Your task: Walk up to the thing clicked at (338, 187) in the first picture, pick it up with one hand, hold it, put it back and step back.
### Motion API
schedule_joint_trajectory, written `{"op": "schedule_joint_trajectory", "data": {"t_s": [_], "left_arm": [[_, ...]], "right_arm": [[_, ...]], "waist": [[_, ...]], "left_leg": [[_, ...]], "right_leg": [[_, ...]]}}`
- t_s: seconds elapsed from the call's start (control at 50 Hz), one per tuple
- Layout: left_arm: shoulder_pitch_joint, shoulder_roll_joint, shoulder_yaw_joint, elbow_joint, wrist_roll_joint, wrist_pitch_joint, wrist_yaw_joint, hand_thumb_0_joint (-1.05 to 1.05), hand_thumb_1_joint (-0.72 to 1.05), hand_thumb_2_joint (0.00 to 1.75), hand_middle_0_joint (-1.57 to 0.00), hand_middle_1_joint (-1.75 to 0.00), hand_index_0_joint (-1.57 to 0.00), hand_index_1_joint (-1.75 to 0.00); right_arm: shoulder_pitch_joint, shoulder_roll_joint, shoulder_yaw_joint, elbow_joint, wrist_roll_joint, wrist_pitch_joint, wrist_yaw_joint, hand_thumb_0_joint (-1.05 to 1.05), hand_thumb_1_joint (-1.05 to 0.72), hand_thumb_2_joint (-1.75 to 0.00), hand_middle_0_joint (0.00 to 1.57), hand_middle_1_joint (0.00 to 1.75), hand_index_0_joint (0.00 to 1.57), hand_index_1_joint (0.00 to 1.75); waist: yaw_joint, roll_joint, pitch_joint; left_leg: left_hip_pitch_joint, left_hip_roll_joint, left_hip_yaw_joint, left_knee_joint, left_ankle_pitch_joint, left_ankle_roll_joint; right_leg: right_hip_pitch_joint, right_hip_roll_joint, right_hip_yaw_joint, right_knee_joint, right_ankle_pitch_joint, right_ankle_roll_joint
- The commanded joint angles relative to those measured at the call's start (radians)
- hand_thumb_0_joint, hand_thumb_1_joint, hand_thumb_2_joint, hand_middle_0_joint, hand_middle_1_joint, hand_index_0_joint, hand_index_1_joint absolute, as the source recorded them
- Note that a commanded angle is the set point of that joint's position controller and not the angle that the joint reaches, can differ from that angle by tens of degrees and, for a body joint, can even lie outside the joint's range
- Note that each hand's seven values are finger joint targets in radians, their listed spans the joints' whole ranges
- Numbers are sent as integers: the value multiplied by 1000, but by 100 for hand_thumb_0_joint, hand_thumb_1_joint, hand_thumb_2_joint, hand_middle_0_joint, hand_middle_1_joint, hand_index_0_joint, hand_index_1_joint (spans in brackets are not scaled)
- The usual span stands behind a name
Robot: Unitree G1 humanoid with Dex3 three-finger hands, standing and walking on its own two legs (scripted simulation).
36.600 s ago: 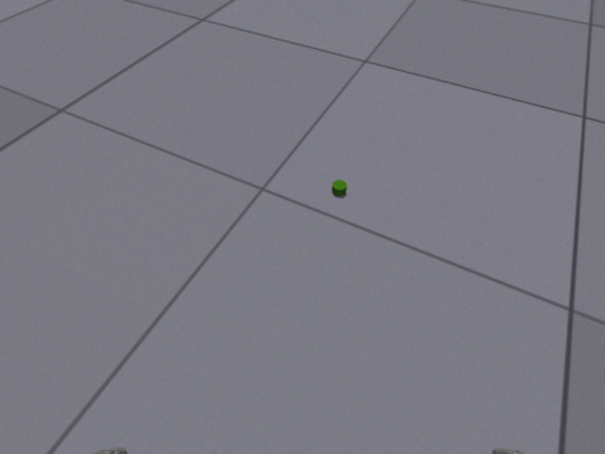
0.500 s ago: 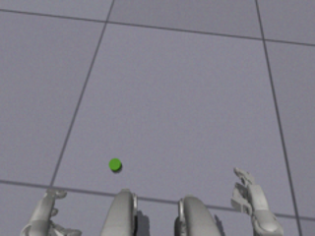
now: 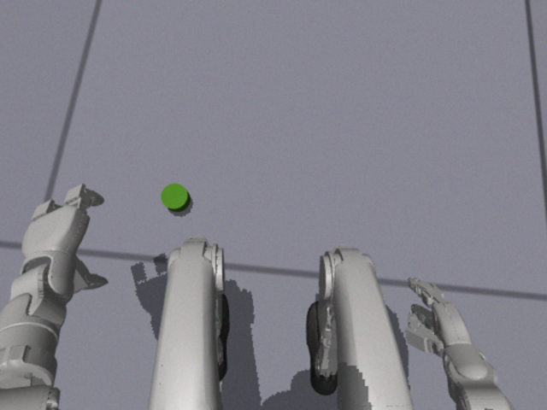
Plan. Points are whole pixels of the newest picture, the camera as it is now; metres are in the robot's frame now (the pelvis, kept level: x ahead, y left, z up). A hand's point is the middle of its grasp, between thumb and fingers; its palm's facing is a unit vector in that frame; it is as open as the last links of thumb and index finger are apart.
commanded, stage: rise first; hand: left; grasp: from above
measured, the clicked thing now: (176, 198) +0.45 +0.25 -0.43
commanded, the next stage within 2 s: none
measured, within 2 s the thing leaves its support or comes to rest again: neither
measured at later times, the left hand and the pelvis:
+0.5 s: hand (114, 223) +0.35 +0.32 -0.24, palm faces -0.47 -0.13 -0.87, open 14.3 cm; pelvis -0.02 +0.00 -0.09, yaw -3 degrees
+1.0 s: hand (130, 214) +0.38 +0.31 -0.29, palm faces -0.46 -0.08 -0.89, open 14.0 cm; pelvis -0.01 +0.00 -0.12, yaw -4 degrees
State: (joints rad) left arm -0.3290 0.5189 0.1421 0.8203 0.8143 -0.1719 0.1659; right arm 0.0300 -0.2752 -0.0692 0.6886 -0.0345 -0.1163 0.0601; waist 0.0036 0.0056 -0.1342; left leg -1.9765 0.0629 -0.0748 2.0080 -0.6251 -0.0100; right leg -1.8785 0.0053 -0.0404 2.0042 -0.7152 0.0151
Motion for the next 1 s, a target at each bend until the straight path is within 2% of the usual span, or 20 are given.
{"op": "schedule_joint_trajectory", "data": {"t_s": [0.0, 0.02, 0.1, 0.12, 0.14, 0.24, 0.3, 0.4, 0.42, 0.46, 0.48, 0.52, 0.58, 0.62, 0.7, 0.72, 0.8, 0.82, 0.86, 0.98], "left_arm": [[-242, 314, 70, -80, 68, -39, 46, 0, -51, 101, -8, -100, -8, -101], [-263, 326, 73, -88, 76, -45, 48, 0, -52, 101, -7, -103, -6, -104], [-331, 322, 41, -5, 117, -63, 59, 0, -56, 105, -5, -103, -4, -104], [-353, 343, 49, 4, 135, -67, 65, 0, -56, 105, -5, -103, -4, -104], [-357, 365, 57, 26, 151, -70, 73, 0, -56, 105, -5, -102, -4, -103], [-408, 389, 53, 142, 223, -88, 127, 0, -58, 107, -6, -98, -4, -99], [-440, 393, 46, 187, 269, -97, 153, 0, -59, 106, -6, -96, -4, -98], [-533, 407, 32, 209, 325, -110, 195, 0, -56, 104, -6, -96, -5, -97], [-545, 412, 38, 212, 330, -112, 204, 0, -56, 104, -7, -95, -6, -96], [-537, 386, 19, 256, 346, -113, 216, 0, -57, 104, -7, -96, -5, -97], [-548, 406, 29, 252, 353, -114, 224, 0, -56, 103, -7, -96, -6, -97], [-553, 392, 16, 274, 365, -116, 236, 0, -55, 102, -7, -96, -6, -97], [-567, 400, 29, 280, 380, -116, 254, 0, -54, 100, -7, -98, -7, -97], [-566, 406, 29, 308, 393, -118, 264, 0, -53, 100, -8, -96, -8, -96], [-578, 415, 36, 322, 414, -126, 286, 0, -53, 99, -8, -96, -8, -96], [-592, 415, 36, 324, 421, -128, 291, 0, -53, 99, -8, -97, -8, -97], [-601, 414, 49, 356, 426, -127, 315, 0, -51, 97, -9, -96, -10, -96], [-594, 409, 54, 366, 427, -126, 320, 0, -51, 98, -10, -95, -10, -95], [-597, 422, 59, 368, 423, -124, 328, 0, -51, 97, -9, -97, -9, -97], [-610, 417, 52, 387, 424, -113, 331, 0, -48, 95, -12, -95, -12, -95]], "right_arm": [[136, -188, -74, -58, -1, -24, -13, 0, -85, -89, 20, 30, 20, 30], [134, -185, -71, -55, -2, -20, -13, 0, -85, -89, 20, 30, 20, 30], [145, -187, -63, -37, -8, 2, -9, 0, -86, -89, 20, 30, 20, 30], [150, -191, -60, -34, -8, 10, -8, 0, -86, -89, 20, 30, 20, 30], [150, -190, -57, -31, -11, 17, -6, 0, -87, -89, 20, 30, 20, 30], [150, -191, -37, -10, -26, 45, 4, 0, -88, -90, 20, 30, 20, 30], [156, -192, -33, 5, -35, 53, 10, 0, -89, -90, 20, 30, 20, 30], [167, -204, -29, 28, -53, 56, 20, 0, -89, -90, 20, 30, 20, 30], [173, -205, -31, 34, -57, 55, 22, 0, -89, -90, 20, 30, 20, 30], [179, -203, -30, 42, -64, 56, 25, 0, -89, -90, 20, 30, 20, 30], [177, -202, -31, 43, -66, 56, 26, 0, -89, -90, 20, 30, 20, 30], [178, -202, -32, 51, -73, 57, 29, 0, -90, -90, 20, 30, 20, 30], [184, -199, -35, 58, -83, 58, 32, 0, -90, -90, 20, 30, 20, 30], [183, -200, -38, 63, -88, 59, 36, 0, -90, -90, 20, 30, 20, 30], [175, -194, -37, 71, -95, 62, 39, 0, -90, -90, 20, 30, 20, 30], [178, -191, -35, 72, -100, 62, 40, 0, -89, -90, 20, 30, 20, 30], [165, -183, -28, 74, -107, 59, 43, 0, -90, -90, 20, 30, 20, 30], [173, -188, -27, 77, -112, 59, 45, 0, -89, -90, 20, 30, 20, 30], [165, -184, -27, 83, -112, 57, 46, 0, -90, -90, 20, 30, 20, 30], [171, -179, -25, 90, -118, 56, 47, 0, -90, -90, 20, 30, 20, 30]], "waist": [[-4, 70, -662], [0, 88, -667], [-24, 82, -594], [-25, 100, -596], [-19, 107, -592], [-36, 100, -521], [-34, 129, -517], [-55, 198, -545], [-60, 198, -548], [-67, 189, -543], [-60, 191, -550], [-66, 192, -557], [-69, 173, -586], [-78, 158, -577], [-71, 173, -584], [-80, 168, -588], [-77, 168, -558], [-83, 170, -572], [-72, 182, -585], [-85, 163, -578]], "left_leg": [[463, -39, 48, -160, 63, 26], [459, -39, 51, -148, 62, 25], [380, -43, 28, -127, -35, 29], [380, -42, 20, -125, -43, 28], [370, -44, 23, -115, -40, 28], [274, -51, 32, -59, -54, 35], [274, -50, 34, -39, -44, 31], [304, -43, 24, -4, -8, 24], [307, -43, 22, 0, -5, 24], [300, -41, 21, 11, 8, 23], [298, -41, 28, 20, 15, 24], [294, -40, 25, 38, 22, 23], [288, -40, 37, 77, 76, 29], [271, -38, 34, 86, 76, 31], [264, -35, 34, 107, 86, 30], [251, -36, 36, 117, 85, 33], [228, -34, 38, 124, 67, 34], [235, -32, 33, 131, 82, 33], [232, -33, 37, 138, 89, 32], [207, -32, 36, 157, 84, 36]], "right_leg": [[200, 27, -29, -240, 105, -44], [189, 28, -30, -228, 101, -46], [103, 33, -49, -187, 12, -50], [85, 34, -57, -168, 13, -52], [85, 33, -58, -156, 18, -52], [16, 36, -59, -116, -4, -57], [-24, 37, -68, -86, 14, -61], [-79, 37, -88, -29, 60, -61], [-83, 35, -89, -26, 66, -59], [-95, 38, -96, -15, 77, -58], [-87, 39, -93, -21, 83, -59], [-101, 40, -97, -1, 90, -58], [-67, 41, -93, 5, 143, -51], [-76, 45, -96, 13, 146, -52], [-88, 50, -99, 39, 154, -52], [-83, 52, -99, 38, 156, -51], [-108, 52, -100, 49, 137, -50], [-104, 52, -105, 61, 150, -48], [-106, 53, -100, 65, 159, -51], [-98, 56, -98, 72, 164, -50]]}}
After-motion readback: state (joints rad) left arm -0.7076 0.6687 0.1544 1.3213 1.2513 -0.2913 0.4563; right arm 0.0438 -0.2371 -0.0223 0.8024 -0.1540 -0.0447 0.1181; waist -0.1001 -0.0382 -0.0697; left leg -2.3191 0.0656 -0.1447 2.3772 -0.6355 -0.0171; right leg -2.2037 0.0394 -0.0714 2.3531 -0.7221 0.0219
